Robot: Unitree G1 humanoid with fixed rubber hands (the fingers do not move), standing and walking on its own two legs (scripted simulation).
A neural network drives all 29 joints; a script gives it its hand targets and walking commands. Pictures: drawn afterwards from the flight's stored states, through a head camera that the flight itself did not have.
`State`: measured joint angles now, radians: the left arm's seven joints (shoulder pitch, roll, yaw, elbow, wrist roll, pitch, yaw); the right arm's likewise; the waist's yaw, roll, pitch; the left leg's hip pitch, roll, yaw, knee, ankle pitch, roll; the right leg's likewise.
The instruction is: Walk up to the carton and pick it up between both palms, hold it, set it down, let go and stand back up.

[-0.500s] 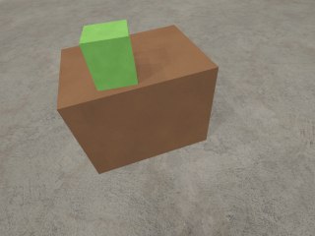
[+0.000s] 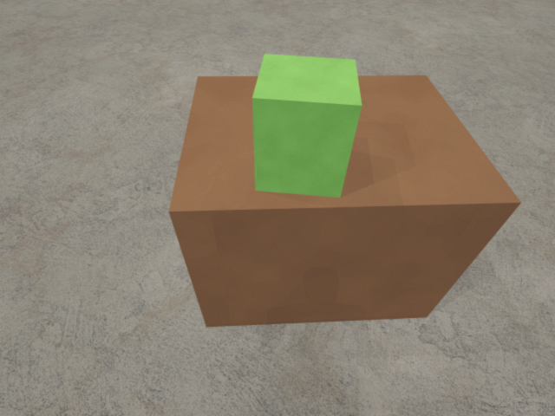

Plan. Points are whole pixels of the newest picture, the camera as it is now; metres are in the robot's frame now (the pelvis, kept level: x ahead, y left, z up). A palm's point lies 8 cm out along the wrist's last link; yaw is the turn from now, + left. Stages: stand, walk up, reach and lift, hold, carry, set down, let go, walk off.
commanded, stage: walk up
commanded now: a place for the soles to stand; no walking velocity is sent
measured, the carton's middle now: (303, 127) +0.75 -0.02 +0.01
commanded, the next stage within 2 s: none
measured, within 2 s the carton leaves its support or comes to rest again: neither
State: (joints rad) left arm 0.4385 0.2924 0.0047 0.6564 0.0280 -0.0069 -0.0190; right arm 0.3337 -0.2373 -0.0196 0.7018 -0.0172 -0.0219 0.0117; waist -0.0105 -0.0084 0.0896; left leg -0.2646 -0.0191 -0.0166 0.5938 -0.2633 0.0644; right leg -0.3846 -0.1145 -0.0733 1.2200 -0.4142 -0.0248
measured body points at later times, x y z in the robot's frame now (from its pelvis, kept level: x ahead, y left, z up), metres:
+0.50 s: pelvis +0.18 -0.02 +0.01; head +0.19 -0.05 +0.45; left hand +0.22 +0.25 -0.09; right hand +0.25 -0.28 -0.13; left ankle +0.15 +0.12 -0.64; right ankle +0.22 -0.12 -0.73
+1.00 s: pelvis +0.27 +0.04 +0.00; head +0.29 +0.07 +0.45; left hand +0.30 +0.30 -0.14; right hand +0.41 -0.20 -0.09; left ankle +0.34 +0.15 -0.73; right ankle +0.27 -0.12 -0.68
